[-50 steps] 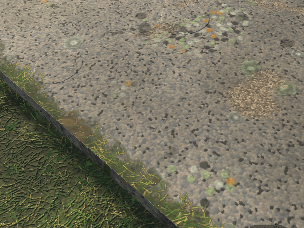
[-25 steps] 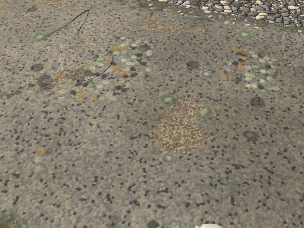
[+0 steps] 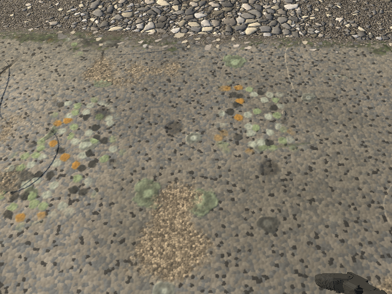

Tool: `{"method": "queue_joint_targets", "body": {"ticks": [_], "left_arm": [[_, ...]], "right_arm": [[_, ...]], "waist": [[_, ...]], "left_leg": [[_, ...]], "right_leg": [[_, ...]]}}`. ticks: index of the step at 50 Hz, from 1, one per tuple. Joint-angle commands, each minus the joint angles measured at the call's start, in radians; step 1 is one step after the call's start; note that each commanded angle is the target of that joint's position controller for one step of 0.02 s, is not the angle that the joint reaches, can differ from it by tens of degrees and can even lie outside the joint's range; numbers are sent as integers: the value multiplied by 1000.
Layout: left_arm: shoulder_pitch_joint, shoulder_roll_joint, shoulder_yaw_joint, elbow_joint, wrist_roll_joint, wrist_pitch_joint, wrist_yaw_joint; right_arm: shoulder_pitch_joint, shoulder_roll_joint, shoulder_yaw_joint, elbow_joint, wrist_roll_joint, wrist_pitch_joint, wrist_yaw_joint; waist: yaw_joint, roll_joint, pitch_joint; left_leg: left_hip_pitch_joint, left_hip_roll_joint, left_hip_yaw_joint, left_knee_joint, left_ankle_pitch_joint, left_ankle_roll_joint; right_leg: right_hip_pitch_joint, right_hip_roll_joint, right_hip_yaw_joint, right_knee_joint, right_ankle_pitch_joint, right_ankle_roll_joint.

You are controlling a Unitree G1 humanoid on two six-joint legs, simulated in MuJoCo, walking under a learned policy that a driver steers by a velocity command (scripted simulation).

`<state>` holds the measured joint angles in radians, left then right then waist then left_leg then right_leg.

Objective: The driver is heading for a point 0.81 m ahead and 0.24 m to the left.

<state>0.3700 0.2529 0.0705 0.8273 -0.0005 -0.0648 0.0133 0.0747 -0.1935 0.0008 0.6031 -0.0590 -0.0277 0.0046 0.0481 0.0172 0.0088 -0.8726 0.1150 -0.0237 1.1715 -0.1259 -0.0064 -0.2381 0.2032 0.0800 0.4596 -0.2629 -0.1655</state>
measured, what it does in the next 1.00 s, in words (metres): walks ahead, turning left: left foot, then right foot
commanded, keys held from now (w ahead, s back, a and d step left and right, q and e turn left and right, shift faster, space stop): w+q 1.00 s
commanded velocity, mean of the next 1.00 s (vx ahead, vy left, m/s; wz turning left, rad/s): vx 0.50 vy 0.00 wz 0.36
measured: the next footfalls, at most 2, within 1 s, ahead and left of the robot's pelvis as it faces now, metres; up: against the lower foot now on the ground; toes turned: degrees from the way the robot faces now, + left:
left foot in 0.28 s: +0.35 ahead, +0.08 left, +0.00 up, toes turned +3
right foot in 0.74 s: +0.65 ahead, -0.06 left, +0.00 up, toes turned +20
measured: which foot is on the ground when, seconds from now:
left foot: up 0.00-0.26, down 0.28-0.76, up 0.78-1.00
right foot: down 0.00-0.30, up 0.32-0.72, down 0.74-1.00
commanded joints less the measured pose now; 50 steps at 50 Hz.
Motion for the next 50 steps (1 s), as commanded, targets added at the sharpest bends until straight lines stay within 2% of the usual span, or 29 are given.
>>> {"method": "queue_joint_targets", "body": {"ticks": [1,5,8,11,13,14,15,16,17,18,19,20,21,24,27,30,32,34,36,37,38,39,40,41,42,43,45,47,50], "left_arm": [[109,103,23,-42,-10,-15,12],[167,99,11,-34,6,-15,17],[168,105,2,-20,23,-19,23],[150,136,-1,-2,33,-28,41],[122,162,5,0,46,-25,55],[42,184,13,-24,34,-26,53],[-25,149,5,-79,24,-36,50],[114,97,-4,-107,-4,-35,34],[40,139,-10,-113,37,-40,23],[-56,148,-9,-145,32,-46,9],[-71,139,-15,-154,36,-49,-2],[-87,125,-20,-167,49,-35,-9],[-69,105,-28,-169,56,-17,-16],[-102,68,-47,-199,64,13,-22],[-261,41,-66,-248,51,17,-31],[-360,44,-72,-267,35,13,-28],[-408,57,-70,-284,29,3,-23],[-390,79,-63,-287,28,-7,-19],[-235,118,-43,-245,30,-20,-7],[-106,171,-24,-221,46,-34,6],[40,251,-1,-221,71,-33,23],[12,289,14,-209,58,-12,20],[-40,193,2,-219,51,-1,16],[-76,111,-19,-218,42,-2,10],[-99,84,-27,-207,41,-5,6],[-95,81,-27,-190,38,-12,6],[-82,91,-21,-168,28,-29,-1],[-66,103,-14,-147,20,-42,-8],[-45,116,-7,-116,23,-43,-10]], "right_arm": [[-45,-70,-17,-38,7,6,12],[-145,-83,-16,-41,28,4,32],[-187,-93,-14,-48,37,0,41],[-68,-138,-33,-7,43,-3,35],[176,-196,-61,74,54,-10,16],[351,-209,-70,127,49,-21,3],[483,-259,-88,159,40,-19,-9],[403,-283,-95,159,46,-17,0],[302,-234,-100,115,76,-11,7],[243,-205,-93,97,67,-10,6],[221,-166,-83,99,56,-11,3],[228,-161,-80,107,54,-20,-3],[235,-169,-79,117,55,-28,-4],[277,-214,-90,134,54,-45,4],[322,-213,-92,143,57,-39,5],[395,-233,-101,155,58,-32,3],[419,-239,-104,153,50,-26,-1],[396,-249,-109,139,43,-20,-8],[339,-262,-112,122,49,-25,-7],[327,-234,-105,111,59,-35,2],[352,-148,-83,73,83,-44,0],[413,-167,-82,42,70,-36,0],[393,-208,-88,78,40,-15,-7],[316,-198,-85,76,28,-9,4],[290,-177,-84,70,28,-3,16],[276,-171,-84,62,18,8,26],[281,-155,-81,63,14,26,41],[233,-149,-79,40,13,33,51],[143,-140,-73,8,15,37,58]], "waist": [[38,-41,-59],[82,-88,-25],[75,-88,13],[0,-111,-27],[-114,-113,-88],[-216,-88,-134],[-272,59,-233],[-103,231,-297],[-105,15,-212],[-95,-15,-112],[-55,-90,-42],[-36,-101,-3],[-14,-83,14],[-9,-19,27],[-61,33,40],[-122,55,0],[-146,57,-13],[-123,67,-24],[-34,55,-82],[29,-7,-167],[73,-152,-319],[12,-336,-363],[-6,-161,-226],[1,-58,-117],[-21,-60,-52],[-35,-108,-24],[-54,-133,-20],[-61,-121,-16],[-53,-107,13]], "left_leg": [[15,-32,70,-217,121,-5],[16,-67,116,-406,168,24],[113,-107,146,-544,145,63],[367,-208,170,-604,43,122],[563,-220,124,-674,20,159],[784,-162,58,-744,110,205],[1056,43,-170,-665,226,297],[1244,270,-688,-744,379,490],[1104,219,-634,-824,209,477],[983,183,-542,-869,107,457],[852,135,-464,-913,124,409],[767,94,-416,-931,159,379],[700,55,-367,-955,170,358],[597,-19,-283,-974,243,324],[562,-82,-231,-966,270,257],[669,-75,-256,-905,346,214],[741,-55,-294,-852,380,208],[769,-32,-344,-796,369,187],[725,-59,-345,-651,411,150],[637,-111,-296,-460,317,122],[453,-183,-166,-181,-44,91],[242,-254,-72,-5,-448,78],[161,-163,-75,89,-378,77],[161,-138,-65,82,-299,70],[182,-109,-59,40,-256,62],[201,-88,-53,12,-244,54],[236,-81,-36,7,-207,40],[202,-70,-39,-8,-154,30],[144,-52,-35,-85,-55,17]], "right_leg": [[203,-234,190,-180,678,61],[368,-265,151,-228,750,96],[404,-294,104,-245,859,108],[404,-326,45,-117,1281,144],[391,-347,32,155,1381,167],[250,-324,-3,381,1255,174],[-13,-208,-67,764,484,177],[-374,-51,-31,1047,-246,222],[-428,-147,61,1025,-131,189],[-463,-174,55,1013,-87,187],[-438,-204,32,934,-52,170],[-424,-222,25,883,-53,175],[-394,-234,8,830,-50,182],[-368,-260,-48,641,-23,204],[-321,-255,-89,375,137,221],[-303,-226,-95,230,249,221],[-303,-206,-88,175,229,213],[-234,-189,-62,101,172,194],[-3,-163,-59,1,121,159],[204,-269,35,-25,86,114],[460,-546,323,-55,-87,43],[509,-669,702,-153,-151,-62],[403,-639,630,-149,-249,-67],[289,-577,479,-165,-210,-46],[197,-526,346,-200,-90,-17],[144,-493,258,-219,0,-1],[94,-463,144,-246,157,6],[95,-473,79,-273,240,-8],[110,-472,-17,-306,259,-9]]}}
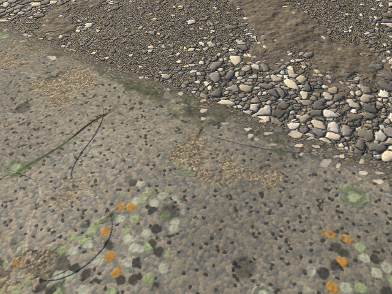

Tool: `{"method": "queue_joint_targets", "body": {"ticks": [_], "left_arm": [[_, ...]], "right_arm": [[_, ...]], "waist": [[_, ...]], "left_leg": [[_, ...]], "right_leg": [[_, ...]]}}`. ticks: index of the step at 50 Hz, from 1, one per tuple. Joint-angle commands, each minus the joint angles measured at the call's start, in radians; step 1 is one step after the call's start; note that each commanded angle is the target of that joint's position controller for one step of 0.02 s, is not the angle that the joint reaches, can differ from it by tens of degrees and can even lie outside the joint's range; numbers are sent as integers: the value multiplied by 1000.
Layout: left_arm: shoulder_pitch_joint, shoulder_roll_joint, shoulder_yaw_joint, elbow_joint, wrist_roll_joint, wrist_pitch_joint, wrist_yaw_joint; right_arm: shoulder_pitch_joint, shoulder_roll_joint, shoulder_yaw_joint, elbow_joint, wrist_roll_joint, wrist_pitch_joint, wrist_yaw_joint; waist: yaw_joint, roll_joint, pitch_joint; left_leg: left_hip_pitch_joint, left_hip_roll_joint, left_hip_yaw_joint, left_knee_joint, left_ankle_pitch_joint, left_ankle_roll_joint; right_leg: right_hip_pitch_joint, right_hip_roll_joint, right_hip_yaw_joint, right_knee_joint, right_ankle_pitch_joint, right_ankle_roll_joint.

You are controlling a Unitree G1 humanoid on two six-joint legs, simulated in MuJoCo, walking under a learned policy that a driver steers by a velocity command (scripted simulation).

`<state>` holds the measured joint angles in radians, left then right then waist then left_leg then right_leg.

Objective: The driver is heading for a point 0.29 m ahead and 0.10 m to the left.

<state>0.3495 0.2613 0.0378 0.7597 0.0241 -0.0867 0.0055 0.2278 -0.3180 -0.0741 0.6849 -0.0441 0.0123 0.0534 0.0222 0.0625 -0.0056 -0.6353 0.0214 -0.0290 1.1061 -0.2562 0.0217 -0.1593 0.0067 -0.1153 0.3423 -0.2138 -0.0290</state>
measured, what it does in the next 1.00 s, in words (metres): walks ahead: left foot, then right foot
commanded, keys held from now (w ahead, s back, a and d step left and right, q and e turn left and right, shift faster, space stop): w+q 0.12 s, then no key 0.88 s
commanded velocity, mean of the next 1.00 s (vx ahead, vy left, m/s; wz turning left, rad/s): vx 0.18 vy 0.00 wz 0.21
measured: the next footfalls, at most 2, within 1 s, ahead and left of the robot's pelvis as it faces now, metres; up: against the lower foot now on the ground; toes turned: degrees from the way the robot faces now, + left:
left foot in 0.24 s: +0.27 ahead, +0.14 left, +0.00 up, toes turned +11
right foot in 0.66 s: +0.31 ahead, -0.05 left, +0.00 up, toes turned +10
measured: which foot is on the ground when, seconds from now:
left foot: up 0.00-0.22, down 0.24-1.00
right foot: down 0.00-0.26, up 0.28-0.64, down 0.66-1.00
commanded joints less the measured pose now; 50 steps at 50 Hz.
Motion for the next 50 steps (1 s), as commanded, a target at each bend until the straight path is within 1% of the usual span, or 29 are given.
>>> {"method": "queue_joint_targets", "body": {"ticks": [1,4,6,9,10,11,12,13,14,15,16,17,18,19,21,23,25,27,30,31,32,33,34,35,36,38,39,43,50], "left_arm": [[-20,111,27,-40,-1,-20,-4],[-3,128,35,-18,-1,-16,-7],[24,148,42,-3,-2,-11,-3],[68,164,44,34,-5,9,2],[76,180,46,45,-9,14,6],[73,192,47,50,-14,20,10],[73,184,42,46,-22,21,12],[107,104,20,6,-16,19,9],[179,65,6,-28,-42,33,8],[118,112,22,-1,-12,51,14],[66,70,4,-15,-34,50,9],[27,66,-2,-8,-21,50,8],[6,76,5,-6,-5,61,5],[52,75,5,19,3,78,3],[90,58,7,42,0,96,0],[84,31,2,51,-3,101,1],[32,16,-4,49,-1,106,6],[-10,21,-4,51,-1,114,12],[-43,18,-6,57,-2,115,20],[-31,6,-10,66,1,110,22],[-33,14,-12,70,8,100,24],[-19,51,-8,71,18,86,29],[-62,121,3,66,9,78,32],[-102,79,-2,74,-11,76,25],[-129,42,-13,77,-13,73,20],[-107,36,-14,104,-15,70,22],[-86,36,-12,121,-19,68,26],[-63,30,-8,163,-17,68,27],[-66,20,-10,232,-17,71,32]], "right_arm": [[-39,-10,5,-82,2,-3,12],[-132,8,18,-107,8,-10,24],[-195,9,22,-129,8,-13,32],[-207,19,25,-139,-2,-25,24],[-163,12,20,-126,-9,-33,15],[-52,0,12,-92,-19,-45,6],[88,-30,-1,-43,-34,-59,-7],[187,-113,-18,-31,-39,-68,-23],[173,-217,-41,-56,12,-62,-33],[202,-155,-34,-44,53,-51,-49],[124,-108,-18,-39,49,-48,-60],[61,-34,7,-29,48,-44,-64],[17,-9,19,-25,50,-43,-69],[-15,7,28,-21,44,-42,-68],[-7,-9,26,-6,29,-54,-62],[-17,-10,26,7,24,-63,-57],[-13,5,32,25,22,-61,-57],[12,5,32,46,19,-53,-57],[20,5,33,69,19,-36,-60],[3,7,35,72,26,-30,-63],[13,20,40,79,27,-28,-67],[30,45,48,80,24,-30,-69],[124,73,49,92,33,-30,-66],[135,72,51,132,31,-19,-70],[114,51,45,144,28,-16,-72],[91,15,33,161,30,-20,-71],[95,15,32,173,29,-23,-71],[97,45,39,231,34,-32,-81],[106,56,43,315,34,-25,-91]], "waist": [[-23,-152,36],[-1,-154,58],[20,-155,72],[27,-154,74],[10,-167,40],[-38,-163,-20],[-103,-121,-109],[-116,23,-248],[-80,221,-436],[-111,-1,-437],[-90,74,-332],[-55,4,-188],[-23,17,-107],[11,15,-81],[34,-1,-103],[43,5,-110],[26,37,-91],[1,59,-77],[-9,37,-34],[9,16,-18],[12,-21,0],[1,-82,6],[-82,-195,19],[-70,-206,19],[-69,-187,54],[-46,-171,47],[-40,-156,42],[-22,-74,34],[-22,-60,41]], "left_leg": [[-94,44,-20,-67,114,-11],[-35,47,26,-249,207,4],[3,42,71,-344,188,25],[100,-21,132,-470,95,61],[165,-60,144,-506,67,76],[291,-97,137,-578,105,95],[505,-90,109,-656,256,115],[790,169,-145,-578,613,155],[977,463,-557,-606,1088,351],[926,389,-396,-574,1284,329],[828,356,-316,-623,1127,348],[670,286,-239,-688,955,284],[563,232,-191,-726,872,239],[468,200,-133,-758,865,215],[412,178,-82,-774,906,210],[388,167,-56,-790,843,209],[366,152,-49,-804,698,196],[347,156,-73,-821,508,194],[303,164,-128,-819,225,185],[271,152,-134,-801,136,165],[237,131,-143,-783,61,127],[221,94,-133,-736,12,85],[246,-8,-55,-709,-48,54],[414,-24,-27,-721,-23,39],[479,-9,-46,-735,41,35],[488,24,-72,-749,115,45],[471,35,-81,-758,126,46],[440,38,-80,-788,131,36],[474,47,-76,-794,165,35]], "right_leg": [[35,-265,141,-190,222,-137],[38,-244,44,-183,245,-109],[66,-256,11,-177,259,-94],[134,-257,-36,-41,641,-72],[162,-251,-46,52,815,-62],[160,-235,-65,202,872,-46],[68,-196,-95,403,737,-19],[-167,-144,-99,690,131,10],[-384,11,-13,1025,-435,46],[-375,-49,133,1030,-336,45],[-427,-54,125,1029,-301,50],[-417,-94,131,919,-256,50],[-380,-104,132,843,-236,49],[-297,-95,121,796,-209,54],[-214,-63,105,736,-164,50],[-182,-57,105,636,-133,47],[-154,-55,103,509,-96,42],[-121,-47,98,430,-75,37],[-58,-35,96,295,-62,21],[-1,-27,89,194,-13,10],[52,-48,122,92,45,-1],[81,-142,230,20,94,-15],[31,-238,337,-8,169,-59],[-137,-247,345,-48,44,-84],[-195,-195,313,-66,-32,-53],[-143,-123,243,-50,-20,-15],[-102,-113,229,-39,11,-14],[-16,-116,219,-11,97,-29],[-7,-111,211,-16,132,-33]]}}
